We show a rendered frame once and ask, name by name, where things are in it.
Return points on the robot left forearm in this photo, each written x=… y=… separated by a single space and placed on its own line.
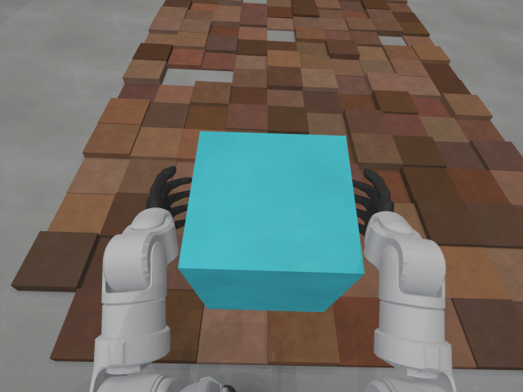
x=134 y=283

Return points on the left robot upper arm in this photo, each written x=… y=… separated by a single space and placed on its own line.
x=140 y=383

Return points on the carton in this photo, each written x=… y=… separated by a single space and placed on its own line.
x=271 y=222

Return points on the robot right hand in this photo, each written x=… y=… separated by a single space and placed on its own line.
x=380 y=198

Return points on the robot left hand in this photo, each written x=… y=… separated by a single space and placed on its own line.
x=161 y=188

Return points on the robot right forearm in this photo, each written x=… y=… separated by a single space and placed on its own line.
x=411 y=333

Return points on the robot left shin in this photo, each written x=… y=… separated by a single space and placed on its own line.
x=209 y=378

